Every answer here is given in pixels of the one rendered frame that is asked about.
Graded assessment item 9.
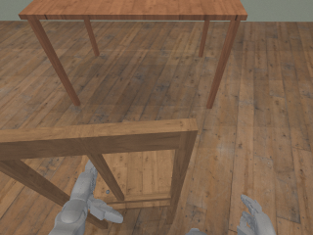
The left robot hand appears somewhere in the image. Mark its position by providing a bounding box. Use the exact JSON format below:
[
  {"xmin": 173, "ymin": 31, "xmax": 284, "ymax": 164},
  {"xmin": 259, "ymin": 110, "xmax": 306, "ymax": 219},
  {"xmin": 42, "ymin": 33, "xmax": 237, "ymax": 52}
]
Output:
[{"xmin": 69, "ymin": 160, "xmax": 123, "ymax": 223}]

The right robot hand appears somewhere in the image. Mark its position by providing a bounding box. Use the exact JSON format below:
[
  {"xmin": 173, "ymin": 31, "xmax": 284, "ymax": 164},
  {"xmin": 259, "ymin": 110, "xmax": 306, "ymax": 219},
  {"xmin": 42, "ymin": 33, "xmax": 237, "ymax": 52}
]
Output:
[{"xmin": 237, "ymin": 194, "xmax": 276, "ymax": 235}]

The table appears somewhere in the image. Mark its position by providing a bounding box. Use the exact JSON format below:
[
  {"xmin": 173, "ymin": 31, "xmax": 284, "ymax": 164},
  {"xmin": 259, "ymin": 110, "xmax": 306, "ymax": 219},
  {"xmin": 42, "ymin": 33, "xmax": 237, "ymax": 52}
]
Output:
[{"xmin": 19, "ymin": 0, "xmax": 248, "ymax": 109}]

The left robot forearm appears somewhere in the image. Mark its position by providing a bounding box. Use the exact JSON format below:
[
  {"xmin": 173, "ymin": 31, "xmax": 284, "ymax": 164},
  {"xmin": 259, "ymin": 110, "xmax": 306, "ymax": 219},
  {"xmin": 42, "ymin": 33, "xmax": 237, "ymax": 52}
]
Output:
[{"xmin": 48, "ymin": 199, "xmax": 88, "ymax": 235}]

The right robot shin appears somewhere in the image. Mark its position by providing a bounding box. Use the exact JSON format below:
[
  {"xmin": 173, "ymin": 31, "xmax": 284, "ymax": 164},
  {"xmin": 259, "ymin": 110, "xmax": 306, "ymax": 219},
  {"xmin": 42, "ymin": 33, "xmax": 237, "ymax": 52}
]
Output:
[{"xmin": 189, "ymin": 228, "xmax": 200, "ymax": 232}]

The chair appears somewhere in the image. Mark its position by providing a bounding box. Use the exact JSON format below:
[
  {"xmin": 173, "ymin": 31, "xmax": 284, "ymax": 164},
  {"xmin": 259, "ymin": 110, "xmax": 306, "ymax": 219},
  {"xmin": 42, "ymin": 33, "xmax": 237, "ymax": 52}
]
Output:
[{"xmin": 0, "ymin": 118, "xmax": 199, "ymax": 230}]

